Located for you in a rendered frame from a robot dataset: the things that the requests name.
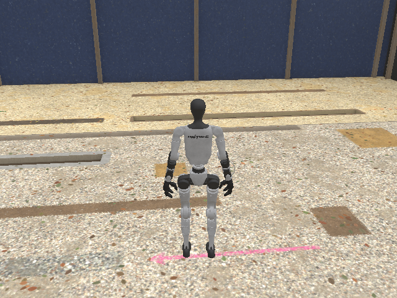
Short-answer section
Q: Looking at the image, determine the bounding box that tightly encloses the robot right foot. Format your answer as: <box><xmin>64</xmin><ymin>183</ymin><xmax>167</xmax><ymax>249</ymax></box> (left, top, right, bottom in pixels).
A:
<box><xmin>206</xmin><ymin>242</ymin><xmax>215</xmax><ymax>258</ymax></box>

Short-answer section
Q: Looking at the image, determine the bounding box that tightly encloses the right robot upper arm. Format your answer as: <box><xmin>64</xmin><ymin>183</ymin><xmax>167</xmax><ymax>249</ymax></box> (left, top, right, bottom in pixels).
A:
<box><xmin>211</xmin><ymin>125</ymin><xmax>227</xmax><ymax>160</ymax></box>

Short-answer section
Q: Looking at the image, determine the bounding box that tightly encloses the robot head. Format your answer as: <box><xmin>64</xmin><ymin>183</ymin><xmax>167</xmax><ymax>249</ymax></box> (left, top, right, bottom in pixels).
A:
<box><xmin>188</xmin><ymin>99</ymin><xmax>209</xmax><ymax>129</ymax></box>

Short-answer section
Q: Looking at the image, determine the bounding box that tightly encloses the robot right forearm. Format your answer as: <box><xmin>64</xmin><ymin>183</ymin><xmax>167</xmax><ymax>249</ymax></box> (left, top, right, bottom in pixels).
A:
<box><xmin>220</xmin><ymin>151</ymin><xmax>232</xmax><ymax>181</ymax></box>

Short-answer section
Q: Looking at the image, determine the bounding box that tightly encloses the robot left forearm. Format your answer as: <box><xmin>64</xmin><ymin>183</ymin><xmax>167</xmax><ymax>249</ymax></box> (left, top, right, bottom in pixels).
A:
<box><xmin>164</xmin><ymin>151</ymin><xmax>176</xmax><ymax>182</ymax></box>

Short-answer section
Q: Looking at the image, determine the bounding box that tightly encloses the left robot hand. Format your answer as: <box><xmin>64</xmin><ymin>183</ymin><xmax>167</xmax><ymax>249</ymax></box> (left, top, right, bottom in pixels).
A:
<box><xmin>163</xmin><ymin>181</ymin><xmax>177</xmax><ymax>198</ymax></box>

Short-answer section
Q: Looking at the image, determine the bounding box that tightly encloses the right robot hand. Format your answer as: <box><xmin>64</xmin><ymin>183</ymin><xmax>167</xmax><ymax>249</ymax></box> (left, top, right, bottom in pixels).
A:
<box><xmin>219</xmin><ymin>179</ymin><xmax>234</xmax><ymax>196</ymax></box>

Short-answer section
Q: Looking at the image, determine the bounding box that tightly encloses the left robot upper arm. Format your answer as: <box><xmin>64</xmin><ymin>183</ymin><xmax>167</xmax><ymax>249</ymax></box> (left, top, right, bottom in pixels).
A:
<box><xmin>170</xmin><ymin>126</ymin><xmax>185</xmax><ymax>161</ymax></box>

